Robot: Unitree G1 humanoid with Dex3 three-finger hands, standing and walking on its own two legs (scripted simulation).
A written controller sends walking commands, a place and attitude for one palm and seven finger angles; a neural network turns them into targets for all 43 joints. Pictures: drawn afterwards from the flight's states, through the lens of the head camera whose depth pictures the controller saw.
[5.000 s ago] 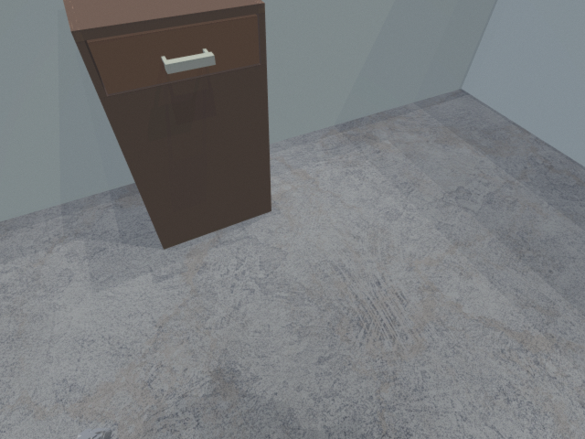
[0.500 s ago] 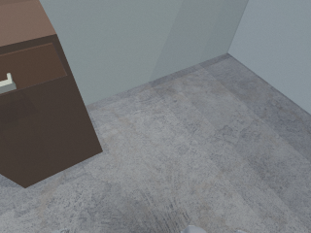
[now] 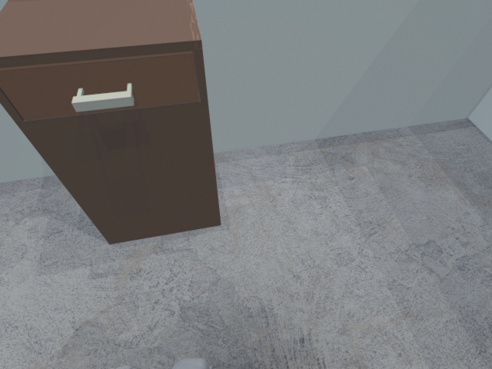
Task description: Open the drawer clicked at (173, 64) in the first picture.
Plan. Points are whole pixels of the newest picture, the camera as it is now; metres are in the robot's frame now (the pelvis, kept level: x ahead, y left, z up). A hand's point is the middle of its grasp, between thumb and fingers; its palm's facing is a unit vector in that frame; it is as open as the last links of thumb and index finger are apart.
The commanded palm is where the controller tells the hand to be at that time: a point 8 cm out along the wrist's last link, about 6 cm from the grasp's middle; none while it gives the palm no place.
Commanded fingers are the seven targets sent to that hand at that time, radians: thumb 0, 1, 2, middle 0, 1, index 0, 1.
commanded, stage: turn to face it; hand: left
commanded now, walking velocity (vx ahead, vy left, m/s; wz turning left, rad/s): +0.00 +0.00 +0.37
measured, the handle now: (104, 95) +0.69 +0.39 +0.02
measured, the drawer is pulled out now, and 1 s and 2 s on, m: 0.00 0.00 0.00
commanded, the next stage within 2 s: take the last steps up to it in 0.38 s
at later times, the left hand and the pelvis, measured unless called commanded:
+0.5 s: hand out of the picture +0.04 +0.25 -0.16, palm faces +0.19 -0.95 -0.23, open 7.4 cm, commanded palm none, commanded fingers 0.00 0.90 0.90 -0.20 -0.30 -0.20 -0.30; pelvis +0.00 +0.04 +0.01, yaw +9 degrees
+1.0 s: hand out of the picture -0.07 +0.15 -0.16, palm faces +0.35 -0.92 -0.16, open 7.3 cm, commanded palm none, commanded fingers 0.00 0.90 0.90 -0.20 -0.30 -0.20 -0.30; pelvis +0.07 +0.04 +0.01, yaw +15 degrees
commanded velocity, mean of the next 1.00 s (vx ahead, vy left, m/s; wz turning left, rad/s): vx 0.16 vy -0.01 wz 0.15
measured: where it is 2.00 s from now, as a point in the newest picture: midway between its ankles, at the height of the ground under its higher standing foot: (218, 357)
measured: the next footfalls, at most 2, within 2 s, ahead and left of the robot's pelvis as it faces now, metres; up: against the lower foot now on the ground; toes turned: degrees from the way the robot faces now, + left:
left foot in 0.06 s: +0.03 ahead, +0.12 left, +0.00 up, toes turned +8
right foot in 0.62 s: +0.05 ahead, -0.08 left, +0.00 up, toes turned +7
